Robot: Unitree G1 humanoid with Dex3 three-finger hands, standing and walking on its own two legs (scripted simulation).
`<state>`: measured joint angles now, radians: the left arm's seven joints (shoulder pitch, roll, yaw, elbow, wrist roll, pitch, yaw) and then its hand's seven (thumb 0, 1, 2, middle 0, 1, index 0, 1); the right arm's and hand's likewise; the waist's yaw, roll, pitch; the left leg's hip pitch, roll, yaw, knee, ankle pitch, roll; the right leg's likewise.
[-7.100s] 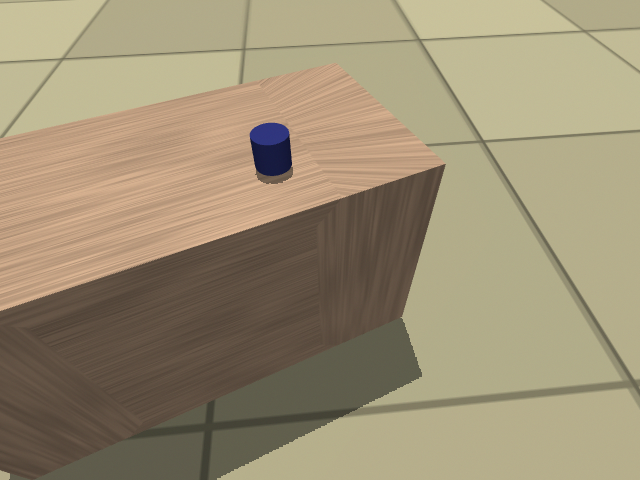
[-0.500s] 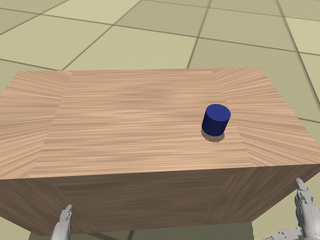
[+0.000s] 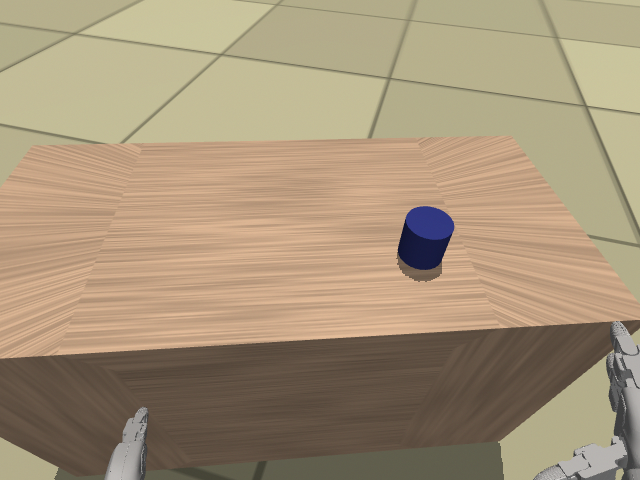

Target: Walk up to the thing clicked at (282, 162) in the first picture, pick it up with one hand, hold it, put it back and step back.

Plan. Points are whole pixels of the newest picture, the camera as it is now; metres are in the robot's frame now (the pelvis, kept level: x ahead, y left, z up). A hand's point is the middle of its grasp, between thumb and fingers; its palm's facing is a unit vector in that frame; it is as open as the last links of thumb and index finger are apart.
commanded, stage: rise first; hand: right
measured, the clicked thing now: (424, 238) +0.53 -0.19 -0.04
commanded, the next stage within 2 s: go down in 0.36 s
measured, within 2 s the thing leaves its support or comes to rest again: neither
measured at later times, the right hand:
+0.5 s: hand (594, 411) +0.18 -0.27 +0.07, palm faces +0.35 +0.85 -0.40, open 17.5 cm
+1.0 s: hand (593, 304) +0.29 -0.31 +0.10, palm faces +0.19 +0.97 -0.11, open 17.7 cm
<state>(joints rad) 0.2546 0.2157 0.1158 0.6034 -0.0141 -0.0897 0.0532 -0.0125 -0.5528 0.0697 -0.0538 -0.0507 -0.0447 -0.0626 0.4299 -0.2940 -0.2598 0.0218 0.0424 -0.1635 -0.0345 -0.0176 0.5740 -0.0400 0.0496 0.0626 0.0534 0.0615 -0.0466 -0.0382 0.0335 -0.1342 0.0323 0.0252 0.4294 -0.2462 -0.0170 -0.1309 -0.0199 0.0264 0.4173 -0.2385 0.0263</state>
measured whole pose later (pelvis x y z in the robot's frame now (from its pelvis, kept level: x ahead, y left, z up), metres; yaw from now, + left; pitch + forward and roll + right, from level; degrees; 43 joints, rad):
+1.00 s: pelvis -0.01 +0.00 +0.00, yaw +0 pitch +1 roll +0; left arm 0.19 0.22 0.01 0.68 -0.02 -0.16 0.13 -0.01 -0.52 0.03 -0.05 -0.04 -0.05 -0.05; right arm -0.15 -0.50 -0.49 0.56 0.25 -0.21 0.39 -0.02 0.58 -0.02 0.05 0.06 0.05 0.05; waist 0.02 0.00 -0.02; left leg -0.25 0.03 0.03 0.49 -0.25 -0.02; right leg -0.26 -0.02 0.03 0.49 -0.25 0.03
